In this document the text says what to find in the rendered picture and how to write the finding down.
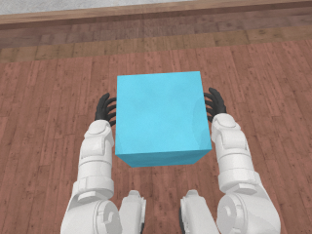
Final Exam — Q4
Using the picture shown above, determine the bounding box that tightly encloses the robot right hand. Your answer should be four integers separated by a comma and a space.
203, 87, 227, 123

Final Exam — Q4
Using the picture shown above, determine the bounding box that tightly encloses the robot right upper arm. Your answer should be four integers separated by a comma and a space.
216, 192, 281, 234

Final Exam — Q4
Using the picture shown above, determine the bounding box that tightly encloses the left robot thigh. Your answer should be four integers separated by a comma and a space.
118, 195, 146, 234

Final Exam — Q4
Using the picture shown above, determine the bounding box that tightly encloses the robot right shin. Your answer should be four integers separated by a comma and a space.
183, 189, 206, 234

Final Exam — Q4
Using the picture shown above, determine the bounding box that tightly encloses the carton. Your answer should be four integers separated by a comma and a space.
115, 71, 213, 168

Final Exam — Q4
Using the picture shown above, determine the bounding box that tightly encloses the robot left upper arm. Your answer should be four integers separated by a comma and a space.
60, 199, 123, 234

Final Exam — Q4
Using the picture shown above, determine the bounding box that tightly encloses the robot right forearm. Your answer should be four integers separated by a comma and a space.
211, 113, 281, 229

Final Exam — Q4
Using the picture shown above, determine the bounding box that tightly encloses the robot left forearm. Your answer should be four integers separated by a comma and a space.
60, 120, 114, 234

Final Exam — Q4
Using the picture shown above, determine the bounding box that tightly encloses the robot left hand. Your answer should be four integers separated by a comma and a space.
95, 93, 117, 127

